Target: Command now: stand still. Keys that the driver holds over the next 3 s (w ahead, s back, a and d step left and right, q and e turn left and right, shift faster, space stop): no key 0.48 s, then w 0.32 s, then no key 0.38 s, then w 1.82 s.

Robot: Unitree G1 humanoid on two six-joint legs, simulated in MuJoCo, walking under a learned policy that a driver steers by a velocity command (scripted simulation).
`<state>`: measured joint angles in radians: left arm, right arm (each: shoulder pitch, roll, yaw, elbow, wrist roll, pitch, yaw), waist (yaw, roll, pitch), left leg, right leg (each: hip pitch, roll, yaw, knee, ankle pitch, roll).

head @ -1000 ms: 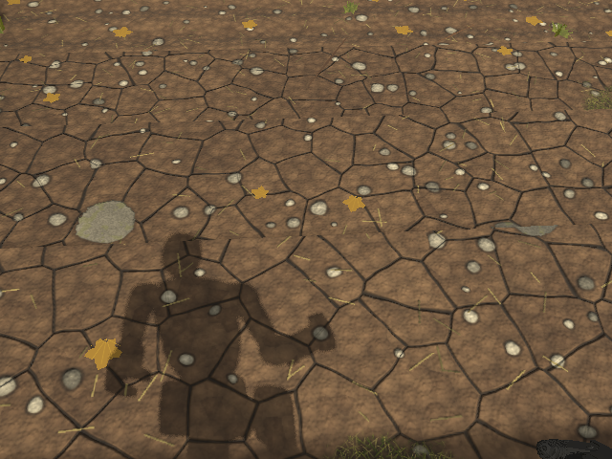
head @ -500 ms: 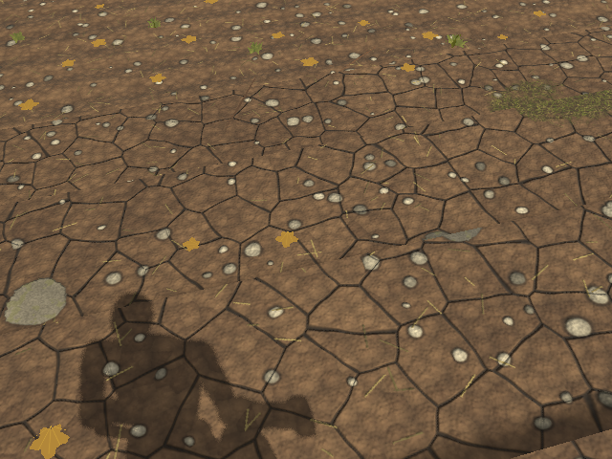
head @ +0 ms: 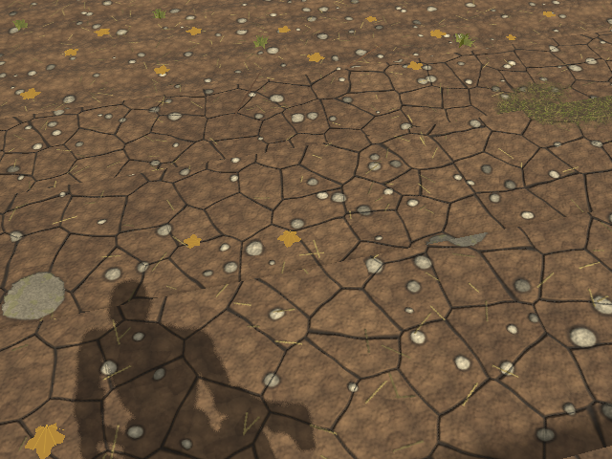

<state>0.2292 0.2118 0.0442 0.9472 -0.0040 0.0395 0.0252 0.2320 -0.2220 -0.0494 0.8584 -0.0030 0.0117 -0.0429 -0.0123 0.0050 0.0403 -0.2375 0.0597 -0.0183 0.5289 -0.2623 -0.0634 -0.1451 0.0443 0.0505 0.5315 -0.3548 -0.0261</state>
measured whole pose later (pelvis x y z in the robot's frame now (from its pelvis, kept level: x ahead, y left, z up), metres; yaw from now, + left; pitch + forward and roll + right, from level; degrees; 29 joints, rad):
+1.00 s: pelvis +0.11 +0.08 +0.01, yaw +1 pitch +1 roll -1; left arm 0.17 0.26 0.06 0.95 -0.02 -0.05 0.02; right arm 0.38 -0.16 0.00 1.06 -0.01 -0.08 -0.01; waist -0.03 -0.03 0.02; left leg -0.09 -0.04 0.04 0.33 -0.25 0.07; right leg -0.54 -0.04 0.02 0.87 -0.17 -0.03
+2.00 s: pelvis +0.43 +0.13 -0.04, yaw +2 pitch +2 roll -1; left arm -0.10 0.23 0.05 0.80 -0.01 -0.10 -0.11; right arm 0.62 -0.17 -0.02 1.07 0.01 -0.10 -0.05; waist -0.14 -0.05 0.01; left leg 0.08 -0.03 0.02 0.51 -0.63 0.04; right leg -0.65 -0.04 0.00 0.52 0.42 -0.11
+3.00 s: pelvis +0.98 +0.15 -0.15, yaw +2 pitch +1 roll +1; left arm 0.11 0.27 0.09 0.91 -0.02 -0.04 -0.02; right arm 0.43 -0.23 -0.07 0.92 0.00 -0.09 0.00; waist -0.06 -0.04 -0.04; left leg -0.05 -0.06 0.02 0.25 -0.23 0.06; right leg -0.68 -0.12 0.08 0.86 0.05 -0.03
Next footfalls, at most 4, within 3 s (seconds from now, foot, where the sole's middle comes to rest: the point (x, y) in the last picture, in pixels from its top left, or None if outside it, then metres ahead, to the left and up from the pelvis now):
1.16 right None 0.28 -0.02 -0.77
1.56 left None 0.24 0.21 -0.77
2.14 right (315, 405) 0.71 0.01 -0.93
2.56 left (234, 324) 0.96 0.23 -0.93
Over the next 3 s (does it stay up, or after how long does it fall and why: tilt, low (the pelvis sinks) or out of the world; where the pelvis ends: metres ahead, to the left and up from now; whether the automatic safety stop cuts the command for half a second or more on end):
stays up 0.98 0.15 -0.15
